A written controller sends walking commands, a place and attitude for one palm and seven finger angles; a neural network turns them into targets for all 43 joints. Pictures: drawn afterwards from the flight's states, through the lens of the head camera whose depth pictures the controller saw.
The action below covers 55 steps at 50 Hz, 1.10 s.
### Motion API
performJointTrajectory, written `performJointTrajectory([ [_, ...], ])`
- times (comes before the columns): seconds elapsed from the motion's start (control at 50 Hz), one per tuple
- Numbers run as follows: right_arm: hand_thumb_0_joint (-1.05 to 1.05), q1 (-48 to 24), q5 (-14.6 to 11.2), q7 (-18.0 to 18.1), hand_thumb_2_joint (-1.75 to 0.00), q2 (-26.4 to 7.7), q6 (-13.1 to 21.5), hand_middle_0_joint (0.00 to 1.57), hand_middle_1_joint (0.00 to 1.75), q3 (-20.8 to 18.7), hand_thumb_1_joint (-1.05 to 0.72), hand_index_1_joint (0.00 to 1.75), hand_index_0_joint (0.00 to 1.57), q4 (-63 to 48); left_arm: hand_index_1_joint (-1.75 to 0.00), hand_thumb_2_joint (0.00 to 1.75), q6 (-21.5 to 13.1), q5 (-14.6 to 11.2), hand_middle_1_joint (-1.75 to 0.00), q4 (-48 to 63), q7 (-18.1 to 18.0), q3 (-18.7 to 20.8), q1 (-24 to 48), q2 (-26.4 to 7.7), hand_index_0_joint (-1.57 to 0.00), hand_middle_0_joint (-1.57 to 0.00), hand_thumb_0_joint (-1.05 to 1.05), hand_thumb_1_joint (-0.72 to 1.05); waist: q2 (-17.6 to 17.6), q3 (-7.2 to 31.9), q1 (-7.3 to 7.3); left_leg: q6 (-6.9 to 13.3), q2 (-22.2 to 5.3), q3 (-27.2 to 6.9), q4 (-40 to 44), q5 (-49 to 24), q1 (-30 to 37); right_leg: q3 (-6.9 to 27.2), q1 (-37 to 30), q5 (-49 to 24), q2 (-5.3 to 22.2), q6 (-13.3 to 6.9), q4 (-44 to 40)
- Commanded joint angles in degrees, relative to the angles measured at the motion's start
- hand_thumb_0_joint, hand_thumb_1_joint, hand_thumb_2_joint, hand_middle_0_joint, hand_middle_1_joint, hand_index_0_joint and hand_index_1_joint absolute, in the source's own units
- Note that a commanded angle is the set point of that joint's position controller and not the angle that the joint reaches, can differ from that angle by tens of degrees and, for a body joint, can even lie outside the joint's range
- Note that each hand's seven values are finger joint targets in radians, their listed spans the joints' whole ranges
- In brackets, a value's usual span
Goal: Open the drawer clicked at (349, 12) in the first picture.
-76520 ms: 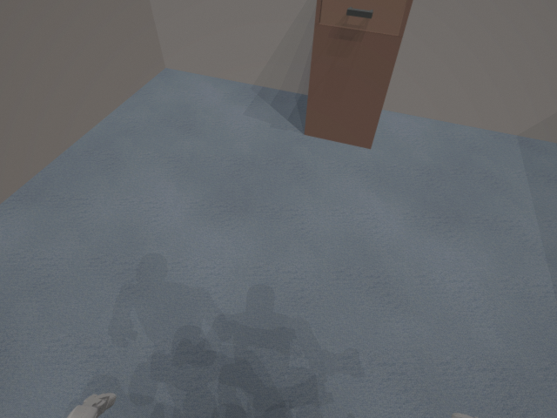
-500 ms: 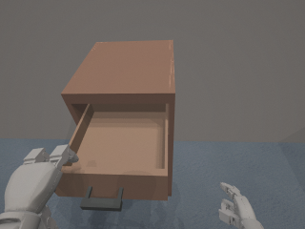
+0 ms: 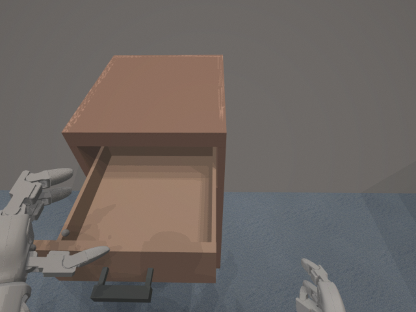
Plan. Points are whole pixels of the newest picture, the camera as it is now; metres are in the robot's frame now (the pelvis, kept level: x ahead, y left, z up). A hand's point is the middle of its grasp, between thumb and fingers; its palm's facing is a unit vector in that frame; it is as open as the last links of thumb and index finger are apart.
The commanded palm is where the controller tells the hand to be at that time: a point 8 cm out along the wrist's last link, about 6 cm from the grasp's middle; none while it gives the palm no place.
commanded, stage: draw the hand back to the body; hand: left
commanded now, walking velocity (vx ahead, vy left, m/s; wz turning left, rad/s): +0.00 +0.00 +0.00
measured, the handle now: (124, 282) +0.18 +0.19 -0.05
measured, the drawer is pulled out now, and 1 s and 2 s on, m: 0.28 0.28 0.28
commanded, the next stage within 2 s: step back with the hand held close in 0.62 s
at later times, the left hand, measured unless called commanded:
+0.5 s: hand (60, 233) +0.18 +0.23 +0.15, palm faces +0.39 -0.83 -0.40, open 8.1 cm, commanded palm +0.13 +0.28 +0.18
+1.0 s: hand (52, 243) +0.17 +0.24 +0.15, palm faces +0.28 -0.82 -0.50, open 7.4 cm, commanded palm +0.10 +0.29 +0.18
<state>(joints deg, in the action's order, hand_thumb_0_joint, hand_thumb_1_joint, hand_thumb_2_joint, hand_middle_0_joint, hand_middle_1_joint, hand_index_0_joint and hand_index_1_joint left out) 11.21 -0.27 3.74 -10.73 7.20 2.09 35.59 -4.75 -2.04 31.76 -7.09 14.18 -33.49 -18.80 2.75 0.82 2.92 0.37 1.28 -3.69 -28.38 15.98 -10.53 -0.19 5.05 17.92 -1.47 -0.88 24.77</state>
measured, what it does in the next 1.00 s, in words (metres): stands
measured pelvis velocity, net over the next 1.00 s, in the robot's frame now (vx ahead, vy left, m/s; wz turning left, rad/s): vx -0.03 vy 0.01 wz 0.01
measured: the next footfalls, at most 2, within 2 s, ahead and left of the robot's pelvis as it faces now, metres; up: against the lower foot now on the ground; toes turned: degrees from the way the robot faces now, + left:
right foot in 1.96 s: -0.23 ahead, -0.13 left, +0.00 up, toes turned -3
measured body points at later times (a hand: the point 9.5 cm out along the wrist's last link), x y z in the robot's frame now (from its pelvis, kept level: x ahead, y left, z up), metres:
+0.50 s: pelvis +0.00 +0.00 +0.01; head -0.01 -0.03 +0.45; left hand +0.15 +0.28 +0.17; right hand +0.20 -0.21 -0.07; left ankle -0.01 +0.12 -0.74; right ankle -0.05 -0.11 -0.74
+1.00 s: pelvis -0.03 +0.01 +0.00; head +0.01 +0.00 +0.45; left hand +0.15 +0.28 +0.18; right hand +0.17 -0.23 -0.08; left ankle -0.01 +0.12 -0.74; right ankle -0.05 -0.11 -0.74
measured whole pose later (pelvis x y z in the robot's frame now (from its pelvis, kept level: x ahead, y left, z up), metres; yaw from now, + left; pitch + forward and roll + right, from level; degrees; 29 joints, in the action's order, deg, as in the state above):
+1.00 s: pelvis -0.03 +0.01 +0.00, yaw +1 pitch +3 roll -1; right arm 7.6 -1.1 3.1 -13.1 -0.2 -0.8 32.4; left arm -8.1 -2.2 32.9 -5.1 19.0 -36.3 -20.9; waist 2.7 -1.3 0.8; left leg 0.8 1.3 -4.2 -26.1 11.4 -17.7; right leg -0.9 11.6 13.2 -1.4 -0.1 21.6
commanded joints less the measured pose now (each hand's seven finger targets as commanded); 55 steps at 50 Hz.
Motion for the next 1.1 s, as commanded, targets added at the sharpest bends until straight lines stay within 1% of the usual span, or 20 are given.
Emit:
performJointTrajectory([
  [0.0,0.00,-9.2,0.1,0.5,-0.90,-5.8,2.5,0.20,0.30,-2.9,-0.90,0.30,0.20,-10.4,-0.75,0.60,-3.3,-1.0,-0.75,10.6,-0.1,5.7,0.3,-7.2,-0.25,-0.25,0.00,0.20,-1.2,5.4,0.38,0.4,-1.9,2.5,3.0,-20.7,5.9,-2.5,2.3,-22.1,2.2,-0.2,-3.8],
  [0.04,0.00,-9.4,0.1,0.6,-0.90,-5.8,2.1,0.20,0.30,-3.2,-0.90,0.30,0.20,-10.4,-0.70,0.63,-3.4,-1.0,-0.70,11.5,-0.1,6.5,0.1,-7.9,-0.25,-0.25,0.00,0.27,-1.8,7.3,0.47,0.5,-1.8,2.9,2.8,-22.1,7.0,-2.4,1.5,-24.2,2.3,0.0,-3.8],
  [0.08,0.00,-9.4,0.2,0.8,-0.90,-5.8,2.1,0.20,0.30,-3.2,-0.90,0.30,0.20,-9.8,-0.66,0.66,-3.4,-0.8,-0.66,11.3,-0.4,7.3,0.4,-8.5,-0.24,-0.24,0.00,0.34,1.1,6.8,0.49,0.4,-1.4,3.1,2.9,-22.3,7.1,-2.4,1.7,-24.1,2.2,-0.1,-4.4],
  [0.14,0.00,-9.4,0.0,1.1,-0.90,-5.9,1.6,0.20,0.30,-3.3,-0.90,0.30,0.20,-10.1,-0.59,0.70,-3.1,-1.2,-0.59,11.2,-0.6,8.3,1.7,-9.4,-0.23,-0.23,0.00,0.44,-2.2,7.1,0.34,0.5,-1.6,3.0,3.5,-21.6,7.4,-2.4,1.4,-23.8,2.3,0.2,-4.8],
  [0.18,0.00,-9.2,0.2,1.3,-0.90,-6.0,1.3,0.20,0.30,-3.3,-0.90,0.30,0.20,-9.4,-0.55,0.74,-3.1,-0.9,-0.55,9.9,-0.8,8.7,3.1,-9.5,-0.23,-0.23,0.00,0.51,0.1,5.5,0.11,0.4,-1.2,3.3,3.6,-21.3,7.7,-2.3,2.3,-23.3,2.1,0.1,-5.7],
  [0.28,0.00,-9.5,0.0,1.4,-0.90,-6.2,0.7,0.20,0.30,-3.2,-0.90,0.30,0.20,-9.2,-0.43,0.81,-2.7,-1.3,-0.43,6.3,-0.7,8.3,5.3,-8.8,-0.22,-0.22,0.00,0.69,0.3,2.0,-0.07,0.4,-1.2,2.8,5.1,-17.5,7.3,-2.4,4.1,-18.0,1.7,0.1,-7.3],
  [0.34,0.00,-9.8,-0.1,1.2,-0.90,-6.2,0.6,0.20,0.30,-3.3,-0.90,0.30,0.20,-10.0,-0.37,0.86,-2.6,-1.6,-0.37,7.2,-0.4,7.9,5.4,-8.6,-0.21,-0.21,0.00,0.80,-1.8,4.1,0.19,0.6,-1.5,2.7,5.3,-18.8,7.8,-2.1,2.4,-19.8,2.2,0.2,-6.6],
  [0.4,0.00,-10.0,0.0,0.9,-0.90,-6.3,0.7,0.20,0.30,-3.2,-0.90,0.30,0.20,-10.0,-0.30,0.90,-2.6,-1.6,-0.30,7.9,-0.4,7.9,4.9,-8.9,-0.20,-0.20,0.00,0.90,-0.5,5.2,0.48,0.4,-1.5,2.6,5.6,-19.6,7.9,-2.2,1.5,-20.2,2.2,0.0,-6.5],
  [0.54,0.00,-10.2,-0.1,0.9,-0.90,-6.1,0.6,0.20,0.30,-3.1,-0.90,0.30,0.20,-10.1,-0.30,0.90,-2.7,-1.5,-0.30,9.4,-0.4,8.5,5.5,-9.7,-0.20,-0.20,0.00,0.90,0.3,5.2,0.31,0.3,-1.6,2.6,5.8,-18.7,8.1,-2.1,1.9,-18.9,2.1,0.0,-7.0],
  [0.56,0.00,-10.5,0.0,0.9,-0.90,-6.2,0.8,0.20,0.30,-3.1,-0.90,0.30,0.20,-9.7,-0.30,0.90,-2.6,-1.3,-0.30,9.5,-0.5,9.3,6.1,-10.4,-0.20,-0.20,0.00,0.90,2.7,4.3,0.41,0.1,-1.4,2.7,5.8,-18.8,7.8,-1.9,2.1,-19.1,2.0,-0.2,-7.6],
  [0.64,0.00,-10.2,-0.2,0.9,-0.90,-6.2,0.5,0.20,0.30,-3.1,-0.90,0.30,0.20,-9.9,-0.30,0.90,-2.6,-1.5,-0.30,8.1,-0.3,8.0,5.6,-9.0,-0.20,-0.20,0.00,0.90,-1.0,3.8,0.13,0.3,-1.7,2.2,6.2,-17.1,7.7,-2.2,2.8,-16.6,1.9,0.1,-7.5],
  [0.68,0.00,-10.3,0.0,0.9,-0.90,-6.4,0.5,0.20,0.30,-3.1,-0.90,0.30,0.20,-9.4,-0.30,0.90,-2.7,-1.3,-0.30,6.7,-0.3,7.7,5.4,-8.5,-0.20,-0.20,0.00,0.90,1.4,1.7,0.07,0.2,-1.4,2.4,6.6,-15.4,7.3,-2.3,4.0,-14.6,1.5,-0.1,-8.6],
  [0.7,0.00,-10.2,-0.2,0.8,-0.90,-6.3,0.7,0.20,0.30,-3.1,-0.90,0.30,0.20,-9.8,-0.30,0.90,-2.8,-1.4,-0.30,7.9,-0.3,7.9,5.6,-9.0,-0.20,-0.20,0.00,0.90,0.6,3.1,0.15,0.2,-1.7,2.1,6.7,-15.4,7.6,-2.1,3.4,-14.4,1.9,-0.1,-8.0],
  [0.72,0.00,-8.8,-0.6,0.6,-0.90,-7.7,-0.5,0.20,0.30,-2.7,-0.90,0.30,0.20,-12.1,-0.30,0.90,-5.2,-1.5,-0.30,14.0,-0.8,16.1,12.5,-16.7,-0.20,-0.20,0.00,0.90,-1.1,-2.9,-1.03,1.5,-2.1,-0.1,4.7,-13.1,1.3,1.1,8.4,-15.8,3.7,0.6,-10.7],
  [0.74,0.00,-9.1,-0.3,0.5,-0.90,-6.9,-1.5,0.20,0.30,-2.9,-0.90,0.30,0.20,-10.5,-0.30,0.90,-5.6,-1.1,-0.30,8.3,-0.1,13.2,7.0,-12.3,-0.20,-0.20,0.00,0.90,-4.6,-2.1,-1.55,1.7,-2.0,-0.8,3.8,-12.7,1.0,0.4,8.5,-16.1,4.3,0.7,-10.8],
  [0.76,0.00,-10.0,-0.3,0.3,-0.90,-7.5,-1.6,0.20,0.30,-3.1,-0.90,0.30,0.20,-11.6,-0.30,0.90,-6.2,-0.9,-0.30,10.8,0.1,13.2,8.2,-13.6,-0.20,-0.20,0.00,0.90,-3.8,-1.7,-1.33,1.5,-1.6,-0.7,3.7,-13.0,1.1,1.1,9.1,-17.0,4.6,0.6,-11.0],
  [0.8,0.00,-9.5,-0.2,0.3,-0.90,-7.7,-2.5,0.20,0.30,-3.6,-0.90,0.30,0.20,-11.3,-0.30,0.90,-6.4,-0.5,-0.30,8.3,0.4,11.0,2.3,-10.1,-0.20,-0.20,0.00,0.90,-3.4,2.1,-1.79,1.5,-1.9,-0.6,2.8,-15.2,1.7,0.5,8.0,-18.3,5.0,0.6,-9.2],
  [0.86,0.00,-9.3,-0.3,-0.1,-0.90,-8.4,-3.6,0.20,0.30,-4.4,-0.90,0.30,0.20,-12.2,-0.30,0.90,-7.0,-0.5,-0.30,10.8,0.7,10.8,-1.9,-9.7,-0.20,-0.20,0.00,0.90,0.7,8.1,-1.86,1.5,-2.5,0.0,2.4,-21.7,3.3,0.0,6.1,-21.2,4.8,0.6,-6.7],
  [0.92,0.00,-8.8,-0.8,0.0,-0.90,-8.5,-4.6,0.20,0.30,-5.4,-0.90,0.30,0.20,-13.0,-0.30,0.90,-6.9,-0.7,-0.30,13.1,0.5,12.4,-4.4,-11.3,-0.20,-0.20,0.00,0.90,-0.8,11.6,-2.23,1.4,-3.6,-0.2,1.6,-25.0,2.8,-0.5,4.7,-22.5,4.8,0.8,-4.2],
  [1.08,0.00,-8.5,-0.9,0.8,-0.90,-8.1,-5.5,0.20,0.30,-5.6,-0.90,0.30,0.20,-13.7,-0.30,0.90,-6.9,-1.1,-0.30,15.5,-0.6,14.4,-5.5,-13.2,-0.20,-0.20,0.00,0.90,0.5,10.5,-2.35,1.6,-5.4,-2.2,3.7,-25.5,-1.8,-1.7,5.3,-18.0,2.8,1.4,-0.1],
])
